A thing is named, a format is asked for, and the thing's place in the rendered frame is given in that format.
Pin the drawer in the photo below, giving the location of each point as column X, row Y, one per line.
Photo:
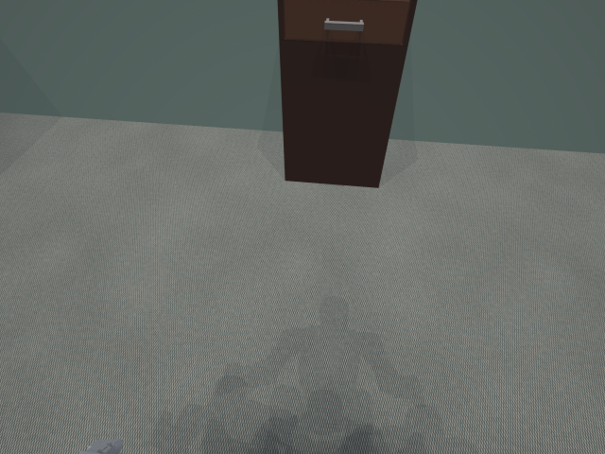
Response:
column 384, row 20

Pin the handle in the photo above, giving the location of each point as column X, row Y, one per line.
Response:
column 337, row 25

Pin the cabinet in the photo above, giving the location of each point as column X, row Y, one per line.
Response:
column 338, row 102

